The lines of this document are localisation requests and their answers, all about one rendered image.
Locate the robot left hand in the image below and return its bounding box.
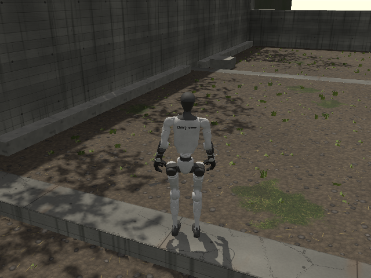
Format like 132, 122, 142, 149
154, 160, 166, 172

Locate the left robot upper arm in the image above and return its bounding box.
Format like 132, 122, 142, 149
160, 116, 175, 149

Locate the robot left shin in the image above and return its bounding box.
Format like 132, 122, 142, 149
170, 190, 179, 228

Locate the right robot upper arm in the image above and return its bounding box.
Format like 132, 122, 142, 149
199, 118, 212, 150

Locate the robot left forearm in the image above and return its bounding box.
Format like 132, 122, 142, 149
155, 140, 166, 162

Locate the robot right forearm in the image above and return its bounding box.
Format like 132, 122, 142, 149
206, 142, 215, 162

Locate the robot shin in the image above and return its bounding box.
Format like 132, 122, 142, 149
193, 192, 202, 230
170, 190, 179, 228

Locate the robot right hand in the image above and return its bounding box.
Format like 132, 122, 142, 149
203, 159, 216, 171

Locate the robot right shin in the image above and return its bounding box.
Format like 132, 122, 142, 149
193, 192, 202, 230

